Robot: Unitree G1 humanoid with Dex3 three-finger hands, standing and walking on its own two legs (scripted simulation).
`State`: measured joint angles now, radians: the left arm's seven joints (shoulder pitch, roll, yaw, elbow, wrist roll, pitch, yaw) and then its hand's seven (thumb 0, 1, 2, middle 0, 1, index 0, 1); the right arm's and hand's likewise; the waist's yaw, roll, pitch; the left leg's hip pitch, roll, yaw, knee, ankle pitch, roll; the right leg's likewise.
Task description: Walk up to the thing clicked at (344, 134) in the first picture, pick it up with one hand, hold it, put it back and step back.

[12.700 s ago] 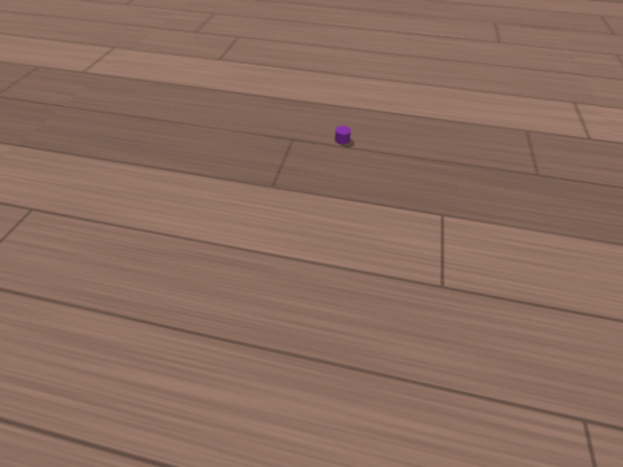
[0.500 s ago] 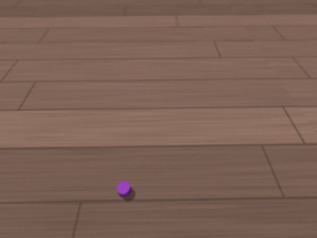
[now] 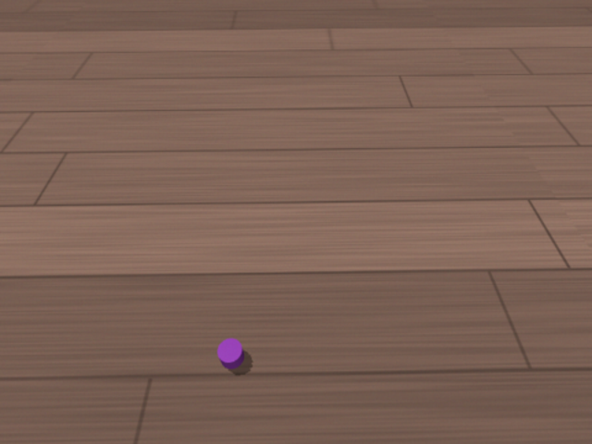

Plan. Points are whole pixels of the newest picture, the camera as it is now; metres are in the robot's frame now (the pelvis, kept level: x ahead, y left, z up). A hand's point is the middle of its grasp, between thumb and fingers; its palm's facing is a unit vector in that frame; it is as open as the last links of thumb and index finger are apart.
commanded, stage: stand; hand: left
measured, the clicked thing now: (231, 353) +0.51 +0.23 -0.75
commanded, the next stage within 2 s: walk up in 0.72 s
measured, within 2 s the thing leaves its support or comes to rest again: neither
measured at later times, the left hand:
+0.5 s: hand out of the picture +0.08 +0.25 -0.16, palm faces -0.03 -0.94 -0.34, open 7.4 cm
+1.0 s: hand out of the picture +0.11 +0.24 -0.16, palm faces -0.02 -0.92 -0.40, open 7.4 cm
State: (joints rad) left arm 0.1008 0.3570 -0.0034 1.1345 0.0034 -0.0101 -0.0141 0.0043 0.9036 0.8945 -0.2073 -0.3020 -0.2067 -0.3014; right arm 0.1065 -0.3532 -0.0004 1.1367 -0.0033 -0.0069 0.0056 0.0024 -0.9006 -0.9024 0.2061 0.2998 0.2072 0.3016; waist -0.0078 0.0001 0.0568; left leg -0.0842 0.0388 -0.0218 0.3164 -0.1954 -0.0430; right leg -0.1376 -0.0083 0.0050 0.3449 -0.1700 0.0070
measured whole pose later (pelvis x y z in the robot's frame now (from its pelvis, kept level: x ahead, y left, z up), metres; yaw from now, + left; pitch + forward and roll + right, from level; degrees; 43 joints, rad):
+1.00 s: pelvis +0.05 -0.06 -0.02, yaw -1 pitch -3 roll +1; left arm 0.21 0.43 0.11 1.00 0.03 0.00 -0.07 0.00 0.91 0.89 -0.20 -0.30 -0.20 -0.30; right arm 0.28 -0.42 -0.07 1.02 -0.03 -0.03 0.00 0.00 -0.90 -0.90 0.21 0.30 0.21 0.30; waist -0.01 0.01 0.10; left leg -0.11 0.12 -0.04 0.58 -0.40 -0.02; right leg -0.28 -0.04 -0.02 0.62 -0.26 0.00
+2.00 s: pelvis +0.08 -0.03 -0.02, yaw +4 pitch -2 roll +1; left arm 0.22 0.36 0.04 0.87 0.04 -0.02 0.01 0.01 0.90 0.89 -0.21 -0.30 -0.21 -0.30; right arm 0.21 -0.41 -0.06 0.90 0.00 0.04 0.01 0.00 -0.90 -0.90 0.21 0.30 0.21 0.30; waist 0.01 0.06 0.13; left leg -0.29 -0.01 -0.09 0.77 -0.48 -0.02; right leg -0.28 -0.06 -0.04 0.65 -0.34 0.01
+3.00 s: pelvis +0.08 -0.03 +0.00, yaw +3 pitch -3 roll +0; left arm 0.07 0.35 0.02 1.12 0.00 0.00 -0.02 0.00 0.90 0.89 -0.21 -0.30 -0.21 -0.30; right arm 0.12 -0.36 0.00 1.10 -0.01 -0.02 0.00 0.00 -0.90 -0.90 0.21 0.30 0.21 0.30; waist -0.01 -0.01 0.05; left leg -0.09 0.03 -0.05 0.39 -0.24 -0.04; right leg -0.14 -0.03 0.00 0.40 -0.21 0.03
